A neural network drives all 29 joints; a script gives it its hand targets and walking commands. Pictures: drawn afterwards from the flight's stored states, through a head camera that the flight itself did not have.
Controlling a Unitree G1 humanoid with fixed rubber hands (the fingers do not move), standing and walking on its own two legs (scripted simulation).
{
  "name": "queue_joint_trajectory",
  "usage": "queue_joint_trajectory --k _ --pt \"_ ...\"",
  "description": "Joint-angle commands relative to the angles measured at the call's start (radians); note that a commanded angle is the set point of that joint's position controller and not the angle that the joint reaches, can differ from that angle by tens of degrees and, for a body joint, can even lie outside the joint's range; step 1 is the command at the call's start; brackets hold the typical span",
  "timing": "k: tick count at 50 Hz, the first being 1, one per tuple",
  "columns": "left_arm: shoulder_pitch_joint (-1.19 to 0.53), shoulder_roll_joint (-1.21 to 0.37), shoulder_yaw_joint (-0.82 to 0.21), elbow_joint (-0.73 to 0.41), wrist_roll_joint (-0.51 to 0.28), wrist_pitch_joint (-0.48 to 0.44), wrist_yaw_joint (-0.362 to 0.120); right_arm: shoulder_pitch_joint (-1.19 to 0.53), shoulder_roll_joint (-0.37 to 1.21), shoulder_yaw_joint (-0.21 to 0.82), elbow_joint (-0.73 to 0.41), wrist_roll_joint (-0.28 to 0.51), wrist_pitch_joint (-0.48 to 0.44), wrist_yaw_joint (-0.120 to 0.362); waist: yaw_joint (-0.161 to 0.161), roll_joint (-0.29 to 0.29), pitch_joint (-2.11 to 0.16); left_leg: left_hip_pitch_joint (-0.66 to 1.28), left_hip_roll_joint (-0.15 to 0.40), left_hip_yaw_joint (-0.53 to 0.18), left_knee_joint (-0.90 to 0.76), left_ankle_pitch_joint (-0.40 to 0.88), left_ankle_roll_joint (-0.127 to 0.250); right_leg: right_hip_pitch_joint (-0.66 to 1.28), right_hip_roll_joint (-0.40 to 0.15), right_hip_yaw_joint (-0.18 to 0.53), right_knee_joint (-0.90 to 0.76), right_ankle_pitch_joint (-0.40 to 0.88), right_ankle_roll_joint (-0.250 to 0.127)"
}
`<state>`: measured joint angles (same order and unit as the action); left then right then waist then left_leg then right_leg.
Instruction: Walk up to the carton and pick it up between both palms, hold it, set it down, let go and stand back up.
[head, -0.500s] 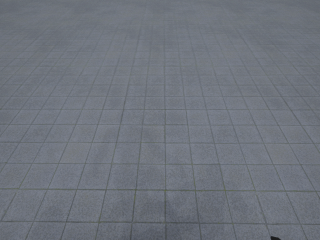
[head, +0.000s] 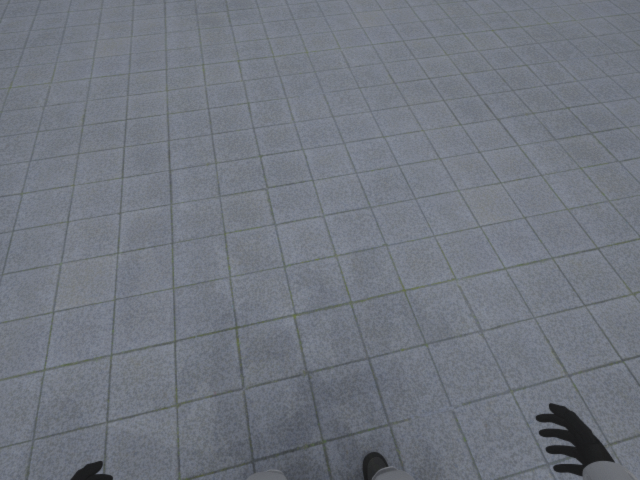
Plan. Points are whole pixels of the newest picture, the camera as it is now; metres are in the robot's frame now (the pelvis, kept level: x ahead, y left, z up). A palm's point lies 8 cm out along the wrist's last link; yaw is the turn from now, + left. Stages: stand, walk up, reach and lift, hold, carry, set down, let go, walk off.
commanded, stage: walk up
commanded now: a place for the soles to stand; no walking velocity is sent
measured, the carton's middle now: out of the picture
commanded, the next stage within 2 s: none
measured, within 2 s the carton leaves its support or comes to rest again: neither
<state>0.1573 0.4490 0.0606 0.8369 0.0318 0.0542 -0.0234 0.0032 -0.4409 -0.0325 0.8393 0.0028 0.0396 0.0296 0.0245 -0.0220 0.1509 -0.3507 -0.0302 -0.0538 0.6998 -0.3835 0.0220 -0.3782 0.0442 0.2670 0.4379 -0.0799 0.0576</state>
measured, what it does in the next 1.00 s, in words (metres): walks backwards, turning right: left foot, then right foot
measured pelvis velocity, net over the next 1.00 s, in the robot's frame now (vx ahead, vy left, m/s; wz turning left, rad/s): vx -0.29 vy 0.07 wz -0.93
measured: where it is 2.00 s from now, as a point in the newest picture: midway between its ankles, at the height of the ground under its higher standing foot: outside the picture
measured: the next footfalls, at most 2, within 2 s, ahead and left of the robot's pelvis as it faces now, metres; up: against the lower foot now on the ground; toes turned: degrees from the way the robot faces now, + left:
left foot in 0.02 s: +0.05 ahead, +0.12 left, +0.00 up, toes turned -4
right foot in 0.48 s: -0.19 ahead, -0.11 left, +0.00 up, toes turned -28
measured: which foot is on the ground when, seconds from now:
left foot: up 0.00-0.00, down 0.02-0.52, up 0.54-0.82, down 0.84-1.00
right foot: down 0.00-0.04, up 0.06-0.46, down 0.48-0.88, up 0.90-1.00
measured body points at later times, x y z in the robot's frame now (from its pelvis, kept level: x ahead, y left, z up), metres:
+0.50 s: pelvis -0.16 +0.04 -0.02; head -0.14 +0.01 +0.43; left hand +0.10 +0.28 -0.09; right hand -0.17 -0.34 -0.10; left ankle +0.01 +0.12 -0.73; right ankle -0.22 -0.09 -0.73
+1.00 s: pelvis -0.29 +0.07 +0.01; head -0.26 +0.07 +0.46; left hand +0.04 +0.13 -0.08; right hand -0.54 -0.21 -0.06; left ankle -0.21 +0.10 -0.73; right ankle -0.33 -0.08 -0.67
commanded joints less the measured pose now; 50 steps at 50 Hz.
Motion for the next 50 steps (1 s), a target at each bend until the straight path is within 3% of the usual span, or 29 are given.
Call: queue_joint_trajectory --k 1,2,3,4,5,6,7,8,12,16,19,21,23,24,25,26,27,30,31,35,39,41,42,44,45,46,47,48,50 --pt "-0.128 0.073 0.028 -0.152 -0.013 -0.003 -0.007 0.176 -0.197 -0.073 -0.032 -0.029 -0.015 -0.031 -0.106 0.122 -0.295 0.365 0.198 -0.172 -0.453 0.200 0.006 -0.106 0.050 -0.007 0.202 -0.063 -0.093" --pt "-0.019 0.055 0.031 -0.137 -0.007 0.002 0.004 0.073 -0.290 -0.082 -0.062 -0.029 -0.016 -0.035 -0.014 0.328 -0.265 0.322 0.371 -0.348 -0.425 0.365 0.063 -0.200 0.122 -0.082 0.350 -0.442 -0.060" --pt "0.036 0.117 0.039 -0.116 -0.003 0.008 0.006 -0.013 -0.284 -0.096 -0.099 -0.025 -0.013 -0.033 0.014 0.206 -0.262 0.223 0.416 -0.295 -0.404 0.394 0.154 -0.145 0.032 -0.070 0.498 -0.480 -0.049" --pt "0.022 0.135 0.038 -0.105 0.000 0.015 -0.002 -0.060 -0.295 -0.086 -0.119 -0.024 -0.018 -0.034 0.002 0.247 -0.216 0.048 0.501 -0.318 -0.436 0.398 0.275 -0.089 0.000 -0.119 0.663 -0.475 -0.045" --pt "0.017 0.185 0.060 -0.112 -0.003 0.013 -0.011 -0.069 -0.243 -0.086 -0.142 -0.025 -0.022 -0.036 0.002 0.136 -0.185 0.026 0.418 -0.248 -0.439 0.384 0.241 -0.070 -0.010 -0.097 0.733 -0.419 -0.056" --pt "0.004 0.169 0.061 -0.101 -0.005 0.018 -0.027 -0.055 -0.220 -0.079 -0.137 -0.026 -0.028 -0.040 0.012 0.127 -0.134 0.009 0.354 -0.162 -0.424 0.469 0.211 -0.092 -0.017 -0.117 0.775 -0.344 -0.055" --pt "0.062 0.167 0.065 -0.085 -0.006 0.014 -0.033 -0.082 -0.178 -0.078 -0.127 -0.022 -0.029 -0.045 0.051 0.091 -0.138 0.055 0.249 -0.058 -0.372 0.525 0.108 -0.088 -0.012 -0.098 0.745 -0.294 -0.057" --pt "0.060 0.153 0.057 -0.098 0.003 0.013 -0.042 -0.049 -0.161 -0.072 -0.124 -0.019 -0.030 -0.049 0.037 0.094 -0.180 0.132 0.238 -0.020 -0.340 0.574 0.105 -0.102 -0.011 -0.136 0.754 -0.259 -0.059" --pt "-0.030 0.120 0.029 -0.179 0.008 0.004 -0.070 0.058 -0.177 -0.093 -0.122 -0.018 -0.036 -0.043 -0.028 0.147 -0.245 0.406 0.300 0.003 -0.298 0.507 0.182 -0.200 -0.072 -0.208 0.563 -0.298 -0.023" --pt "-0.051 0.153 0.023 -0.186 0.010 0.008 -0.077 0.132 -0.275 -0.133 -0.123 -0.025 -0.035 -0.037 -0.097 0.210 -0.197 0.328 0.415 -0.007 -0.283 0.481 0.235 -0.148 -0.128 -0.228 0.404 -0.380 -0.032" --pt "0.015 0.162 0.030 -0.181 0.008 0.006 -0.086 0.119 -0.265 -0.142 -0.137 -0.024 -0.036 -0.028 -0.086 0.147 -0.222 0.196 0.418 0.066 -0.309 0.306 0.211 -0.035 -0.117 -0.278 0.358 -0.348 -0.057" --pt "0.053 0.161 0.037 -0.177 0.010 0.005 -0.094 0.120 -0.277 -0.143 -0.126 -0.027 -0.035 -0.030 -0.083 0.203 -0.256 0.143 0.409 0.104 -0.325 0.089 0.180 0.033 -0.110 -0.299 0.321 -0.338 -0.079" --pt "0.178 0.161 0.054 -0.169 0.010 0.001 -0.099 0.029 -0.279 -0.151 -0.144 -0.016 -0.029 -0.020 -0.013 0.195 -0.294 0.038 0.405 0.174 -0.289 -0.106 0.148 0.175 -0.116 -0.336 0.201 -0.328 -0.113" --pt "0.221 0.180 0.066 -0.140 0.009 -0.002 -0.098 -0.015 -0.250 -0.142 -0.149 -0.016 -0.023 -0.018 0.028 0.111 -0.276 -0.061 0.350 0.213 -0.153 -0.165 0.113 0.257 -0.115 -0.286 0.116 -0.295 -0.126" --pt "0.273 0.231 0.077 -0.136 0.021 0.000 -0.092 0.002 -0.207 -0.130 -0.151 -0.006 -0.011 -0.020 0.064 -0.103 -0.204 -0.190 0.231 0.276 0.039 -0.232 0.058 0.230 -0.181 -0.088 -0.053 -0.422 -0.192" --pt "0.217 0.338 0.104 -0.175 0.032 0.006 -0.080 0.007 -0.149 -0.099 -0.168 0.009 -0.008 -0.017 0.061 -0.399 -0.129 -0.329 0.025 0.288 0.288 -0.257 -0.017 0.104 -0.334 0.286 -0.271 -0.419 -0.296" --pt "0.080 0.391 0.123 -0.222 0.025 0.013 -0.073 -0.045 -0.204 -0.108 -0.153 0.001 -0.010 -0.028 0.062 -0.438 -0.048 -0.297 0.032 0.141 0.435 -0.279 -0.015 -0.107 -0.328 0.361 -0.327 -0.530 -0.343" --pt "-0.109 0.262 0.094 -0.271 0.028 0.007 -0.060 0.180 -0.203 -0.124 -0.045 0.018 -0.008 -0.018 -0.088 -0.182 -0.032 -0.142 0.044 0.105 0.498 -0.016 -0.034 -0.183 -0.139 0.019 -0.176 -0.361 -0.251" --pt "-0.064 0.241 0.092 -0.277 0.025 0.007 -0.056 0.219 -0.201 -0.127 -0.036 0.014 -0.007 -0.018 -0.093 -0.143 -0.097 -0.129 0.043 0.092 0.466 0.026 -0.024 -0.100 -0.101 -0.002 -0.131 -0.303 -0.205" --pt "0.056 0.202 0.088 -0.287 0.036 0.010 -0.072 0.133 -0.170 -0.097 -0.086 -0.003 -0.027 -0.038 0.022 -0.148 -0.149 -0.150 -0.027 0.129 0.219 -0.014 -0.027 0.094 -0.071 0.168 -0.156 -0.324 -0.221" --pt "0.076 0.194 0.079 -0.309 0.035 0.013 -0.080 0.229 -0.186 -0.098 -0.082 0.007 -0.047 -0.083 0.005 -0.208 -0.223 -0.053 -0.052 0.027 -0.073 -0.071 0.002 0.195 -0.129 0.343 -0.156 -0.258 -0.251" --pt "0.025 0.185 0.060 -0.334 0.022 0.010 -0.083 0.322 -0.218 -0.109 -0.042 -0.004 -0.057 -0.094 -0.044 -0.196 -0.222 0.176 -0.047 0.049 -0.265 -0.016 0.031 0.025 -0.101 0.290 -0.213 -0.247 -0.176" --pt "0.014 0.160 0.049 -0.336 0.017 0.009 -0.090 0.387 -0.228 -0.120 -0.024 -0.013 -0.061 -0.100 -0.071 -0.161 -0.254 0.353 -0.051 0.094 -0.432 0.040 0.042 -0.075 -0.013 0.178 -0.218 -0.272 -0.077" --pt "0.104 0.096 0.041 -0.300 0.036 0.005 -0.080 0.283 -0.344 -0.147 -0.058 -0.032 -0.050 -0.098 -0.030 0.234 -0.242 0.397 0.382 -0.369 -0.498 -0.086 0.099 -0.318 0.142 -0.069 0.282 -0.306 -0.026" --pt "0.124 0.204 0.078 -0.275 0.056 0.009 -0.073 0.180 -0.377 -0.155 -0.097 -0.040 -0.051 -0.092 -0.025 0.260 -0.216 0.255 0.541 -0.405 -0.519 -0.153 0.190 -0.355 -0.007 -0.130 0.442 -0.348 0.009" --pt "0.113 0.256 0.090 -0.270 0.059 0.007 -0.081 0.077 -0.329 -0.150 -0.121 -0.030 -0.067 -0.089 0.008 0.178 -0.175 0.138 0.537 -0.342 -0.528 -0.104 0.268 -0.251 -0.045 -0.109 0.571 -0.294 0.003" --pt "0.140 0.259 0.097 -0.245 0.056 0.004 -0.092 0.048 -0.229 -0.134 -0.119 -0.026 -0.083 -0.092 0.045 -0.006 -0.139 0.087 0.374 -0.164 -0.472 0.020 0.161 -0.183 -0.053 -0.093 0.582 -0.196 -0.012" --pt "0.144 0.223 0.091 -0.241 0.057 0.003 -0.103 0.106 -0.193 -0.119 -0.093 -0.015 -0.097 -0.103 0.034 -0.029 -0.161 0.131 0.283 -0.070 -0.407 0.131 0.064 -0.165 -0.045 -0.086 0.520 -0.113 -0.048" --pt "0.093 0.157 0.075 -0.281 0.063 0.003 -0.124 0.168 -0.226 -0.124 -0.081 -0.003 -0.102 -0.101 -0.009 0.068 -0.146 0.109 0.245 0.055 -0.376 0.224 0.024 -0.151 -0.057 -0.174 0.499 -0.057 -0.046"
